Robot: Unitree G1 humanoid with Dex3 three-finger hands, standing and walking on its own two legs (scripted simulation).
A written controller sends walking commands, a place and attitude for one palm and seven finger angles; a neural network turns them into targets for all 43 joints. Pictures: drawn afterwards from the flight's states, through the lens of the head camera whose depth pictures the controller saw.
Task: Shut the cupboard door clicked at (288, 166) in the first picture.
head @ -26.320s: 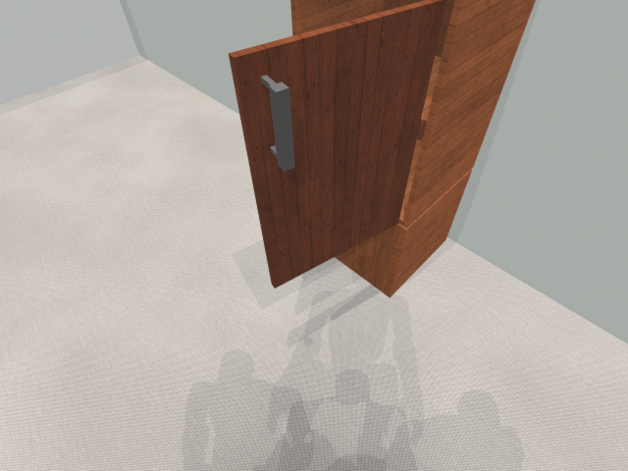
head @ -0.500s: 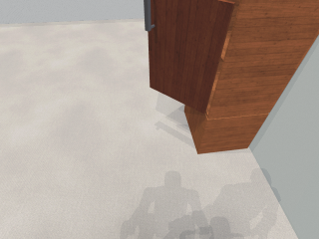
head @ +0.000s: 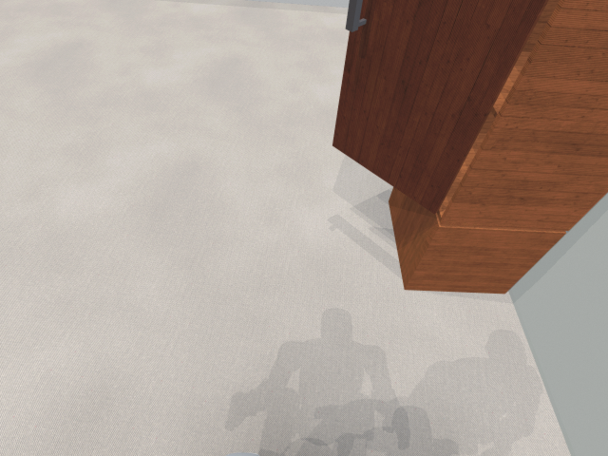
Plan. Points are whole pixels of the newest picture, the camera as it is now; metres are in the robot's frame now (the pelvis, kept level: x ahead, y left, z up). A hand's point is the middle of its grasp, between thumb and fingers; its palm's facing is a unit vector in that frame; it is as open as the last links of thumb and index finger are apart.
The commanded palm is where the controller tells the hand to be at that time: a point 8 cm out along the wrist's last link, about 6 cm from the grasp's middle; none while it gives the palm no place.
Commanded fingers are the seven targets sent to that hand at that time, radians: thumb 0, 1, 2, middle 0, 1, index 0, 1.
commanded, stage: walk to a spot facing it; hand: left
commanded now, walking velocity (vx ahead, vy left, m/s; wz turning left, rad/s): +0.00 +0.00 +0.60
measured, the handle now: out of the picture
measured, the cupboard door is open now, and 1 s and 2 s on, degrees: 45 45 45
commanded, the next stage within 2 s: turn to face it in 1.68 s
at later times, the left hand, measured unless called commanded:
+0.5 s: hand out of the picture -0.01 +0.18 -0.14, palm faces +0.29 -0.91 -0.30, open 7.4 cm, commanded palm none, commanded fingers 0.00 0.90 0.90 -0.20 -0.30 -0.20 -0.30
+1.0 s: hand out of the picture +0.00 +0.26 -0.14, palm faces +0.59 -0.77 -0.23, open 7.4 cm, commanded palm none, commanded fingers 0.00 0.90 0.90 -0.20 -0.30 -0.20 -0.30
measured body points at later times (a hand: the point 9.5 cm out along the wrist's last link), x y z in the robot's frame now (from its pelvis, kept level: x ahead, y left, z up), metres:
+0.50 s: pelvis -0.02 -0.04 +0.02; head +0.02 -0.05 +0.46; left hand -0.02 +0.23 -0.12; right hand +0.11 -0.30 -0.13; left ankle -0.04 +0.08 -0.65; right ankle -0.01 -0.17 -0.73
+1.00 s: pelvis +0.07 +0.05 +0.01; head +0.09 +0.06 +0.46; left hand -0.03 +0.30 -0.13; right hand +0.25 -0.12 -0.13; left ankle -0.02 +0.13 -0.73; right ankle +0.22 -0.03 -0.68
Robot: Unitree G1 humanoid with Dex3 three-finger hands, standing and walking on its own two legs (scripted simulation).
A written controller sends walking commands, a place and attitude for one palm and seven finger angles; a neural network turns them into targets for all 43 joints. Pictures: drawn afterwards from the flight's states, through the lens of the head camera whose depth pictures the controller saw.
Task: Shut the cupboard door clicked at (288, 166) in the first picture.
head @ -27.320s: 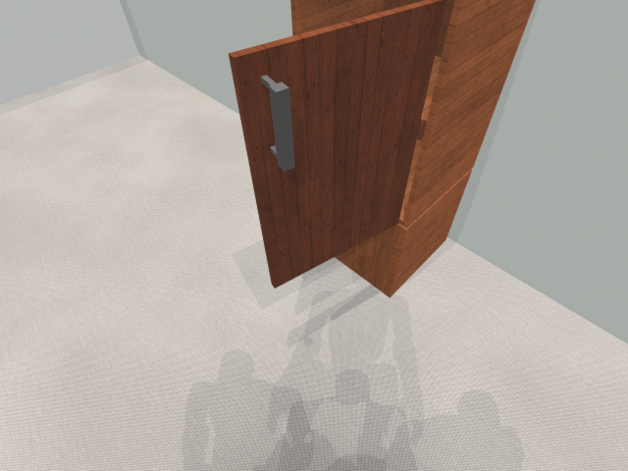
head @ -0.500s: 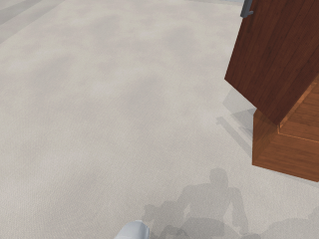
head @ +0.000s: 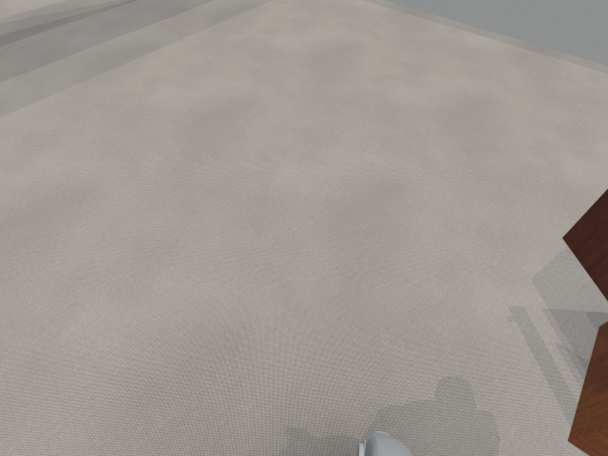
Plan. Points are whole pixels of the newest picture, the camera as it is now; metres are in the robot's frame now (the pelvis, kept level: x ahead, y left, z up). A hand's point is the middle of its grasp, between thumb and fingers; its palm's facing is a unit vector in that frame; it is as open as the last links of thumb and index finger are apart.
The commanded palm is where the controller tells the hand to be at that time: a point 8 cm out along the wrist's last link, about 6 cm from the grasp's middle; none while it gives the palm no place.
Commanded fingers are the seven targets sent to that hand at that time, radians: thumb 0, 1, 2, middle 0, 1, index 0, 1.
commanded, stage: walk to a spot facing it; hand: left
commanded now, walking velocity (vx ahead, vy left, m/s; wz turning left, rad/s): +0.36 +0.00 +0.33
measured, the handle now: out of the picture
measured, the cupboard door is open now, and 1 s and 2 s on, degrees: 45 45 45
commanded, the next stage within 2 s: turn to face it in 0.68 s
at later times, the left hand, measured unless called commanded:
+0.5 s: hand out of the picture +0.12 +0.14 -0.17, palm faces +0.32 -0.94 -0.15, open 7.3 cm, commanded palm none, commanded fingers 0.00 0.90 0.90 -0.20 -0.30 -0.20 -0.30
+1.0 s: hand (158, 307) +0.38 +0.30 -0.16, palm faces +0.34 -0.93 -0.16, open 7.4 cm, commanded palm none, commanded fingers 0.00 0.90 0.90 -0.20 -0.30 -0.20 -0.30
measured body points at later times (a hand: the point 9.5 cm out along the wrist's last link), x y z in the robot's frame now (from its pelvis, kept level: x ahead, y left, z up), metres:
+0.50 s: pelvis +0.20 -0.01 +0.00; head +0.23 +0.01 +0.45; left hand +0.11 +0.19 -0.16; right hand +0.33 -0.22 -0.14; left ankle +0.28 +0.13 -0.70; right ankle +0.15 -0.13 -0.74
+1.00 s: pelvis +0.36 +0.10 +0.01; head +0.36 +0.13 +0.46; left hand +0.36 +0.35 -0.15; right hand +0.43 -0.12 -0.14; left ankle +0.32 +0.13 -0.74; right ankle +0.48 -0.03 -0.67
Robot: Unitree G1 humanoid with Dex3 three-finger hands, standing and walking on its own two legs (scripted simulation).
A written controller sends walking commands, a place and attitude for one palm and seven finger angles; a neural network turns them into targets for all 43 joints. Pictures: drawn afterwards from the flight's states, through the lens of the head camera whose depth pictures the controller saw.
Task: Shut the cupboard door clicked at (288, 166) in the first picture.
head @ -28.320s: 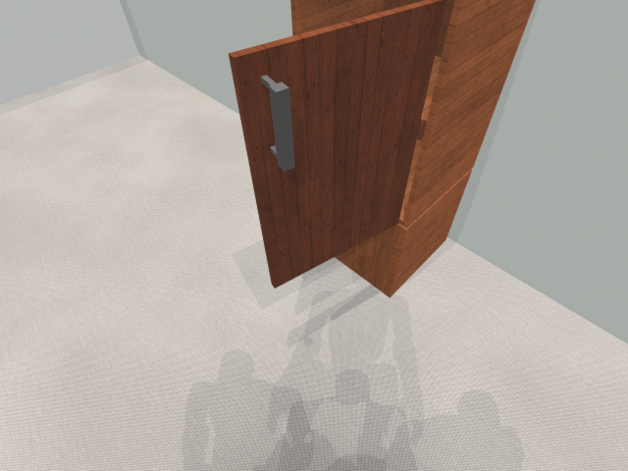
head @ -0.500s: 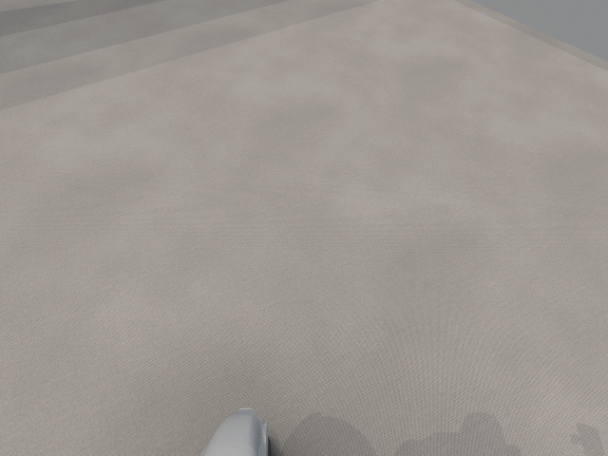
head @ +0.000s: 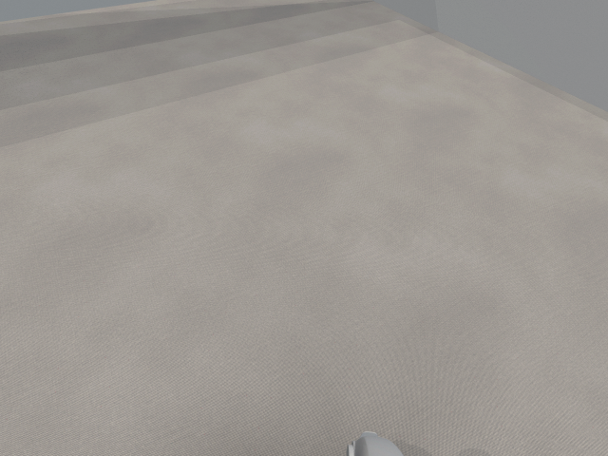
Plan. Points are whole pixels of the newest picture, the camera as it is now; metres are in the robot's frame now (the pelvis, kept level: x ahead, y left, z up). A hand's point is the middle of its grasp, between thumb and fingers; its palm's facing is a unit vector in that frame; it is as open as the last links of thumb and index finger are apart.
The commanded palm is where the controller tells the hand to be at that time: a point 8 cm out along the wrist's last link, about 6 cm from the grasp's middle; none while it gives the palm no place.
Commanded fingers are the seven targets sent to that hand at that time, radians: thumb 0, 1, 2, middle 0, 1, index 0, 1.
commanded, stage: turn to face it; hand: left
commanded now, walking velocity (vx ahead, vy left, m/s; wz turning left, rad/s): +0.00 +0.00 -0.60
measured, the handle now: out of the picture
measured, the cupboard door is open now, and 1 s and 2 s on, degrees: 45 45 45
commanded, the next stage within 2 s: none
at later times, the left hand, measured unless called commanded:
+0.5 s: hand (216, 409) +0.22 +0.15 -0.18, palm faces -0.25 -0.95 -0.20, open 7.4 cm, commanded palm none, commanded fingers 0.00 0.90 0.90 -0.20 -0.30 -0.20 -0.30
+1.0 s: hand (250, 325) +0.37 +0.11 -0.16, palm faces -0.57 -0.77 -0.27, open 7.4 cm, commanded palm none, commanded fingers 0.00 0.90 0.90 -0.20 -0.30 -0.20 -0.30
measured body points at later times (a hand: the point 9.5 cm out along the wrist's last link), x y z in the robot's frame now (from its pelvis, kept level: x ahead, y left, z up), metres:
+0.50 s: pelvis +0.11 -0.01 -0.01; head +0.15 -0.02 +0.44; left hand +0.24 +0.20 -0.16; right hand +0.13 -0.28 -0.15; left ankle +0.18 +0.13 -0.70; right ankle +0.07 -0.12 -0.75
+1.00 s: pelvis +0.14 +0.00 -0.02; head +0.17 -0.02 +0.43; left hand +0.39 +0.15 -0.14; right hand +0.02 -0.24 -0.16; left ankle +0.21 +0.11 -0.75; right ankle +0.06 -0.08 -0.75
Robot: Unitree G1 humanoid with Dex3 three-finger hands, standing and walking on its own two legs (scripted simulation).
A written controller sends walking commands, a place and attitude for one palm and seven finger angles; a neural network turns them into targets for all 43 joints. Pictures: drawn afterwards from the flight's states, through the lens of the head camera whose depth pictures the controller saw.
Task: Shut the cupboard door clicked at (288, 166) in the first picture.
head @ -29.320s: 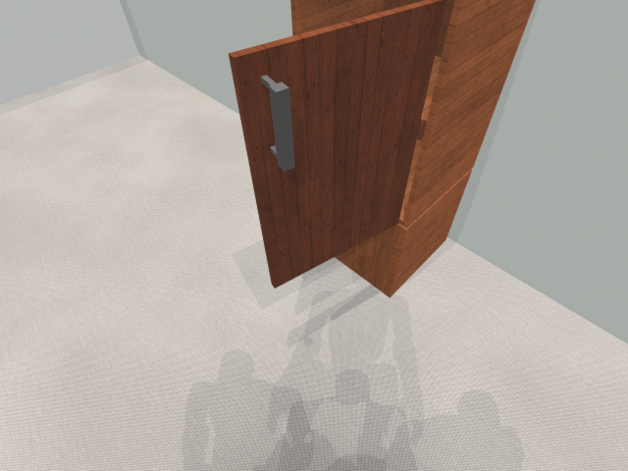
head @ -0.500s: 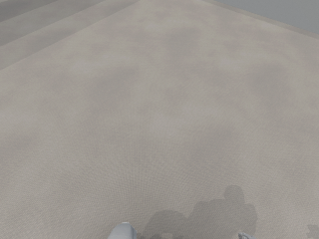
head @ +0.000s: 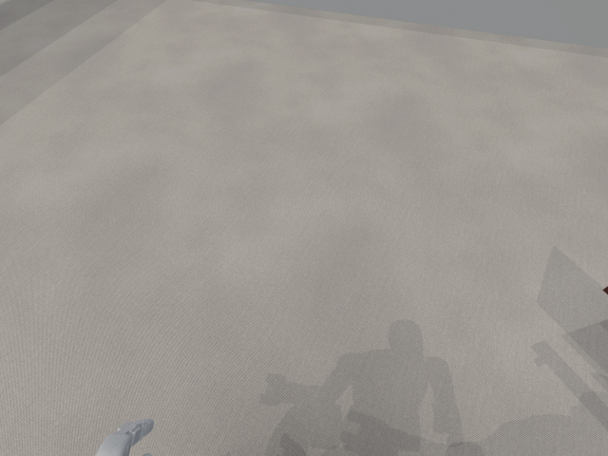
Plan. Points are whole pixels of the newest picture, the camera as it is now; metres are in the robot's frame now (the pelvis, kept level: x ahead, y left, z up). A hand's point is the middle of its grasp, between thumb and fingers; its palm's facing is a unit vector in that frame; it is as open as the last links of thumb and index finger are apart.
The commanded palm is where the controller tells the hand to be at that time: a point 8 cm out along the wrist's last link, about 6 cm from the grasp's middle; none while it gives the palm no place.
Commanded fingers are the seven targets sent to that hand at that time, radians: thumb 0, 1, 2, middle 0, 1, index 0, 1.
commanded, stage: turn to face it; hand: left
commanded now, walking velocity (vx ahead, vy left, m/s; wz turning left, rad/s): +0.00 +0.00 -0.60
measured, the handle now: out of the picture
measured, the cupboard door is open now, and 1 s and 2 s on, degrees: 45 45 45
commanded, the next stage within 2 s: take the last steps up to it in 1.66 s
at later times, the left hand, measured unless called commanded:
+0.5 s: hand (187, 432) +0.17 +0.19 -0.15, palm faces -0.26 -0.95 -0.20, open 7.4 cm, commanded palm none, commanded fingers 0.00 0.90 0.90 -0.20 -0.30 -0.20 -0.30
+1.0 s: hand (238, 413) +0.20 +0.12 -0.15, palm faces -0.51 -0.83 -0.23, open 7.4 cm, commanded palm none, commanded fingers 0.00 0.90 0.90 -0.20 -0.30 -0.20 -0.30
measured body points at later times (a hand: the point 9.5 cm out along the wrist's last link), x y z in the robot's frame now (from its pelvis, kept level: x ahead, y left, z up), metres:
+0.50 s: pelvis +0.02 +0.02 +0.01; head +0.07 +0.02 +0.46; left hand +0.19 +0.24 -0.14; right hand +0.02 -0.24 -0.12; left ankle +0.06 +0.13 -0.73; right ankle -0.05 -0.09 -0.66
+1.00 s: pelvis +0.04 -0.02 +0.01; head +0.08 -0.04 +0.46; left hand +0.23 +0.16 -0.14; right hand -0.01 -0.30 -0.12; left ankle +0.12 +0.09 -0.70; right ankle -0.03 -0.11 -0.73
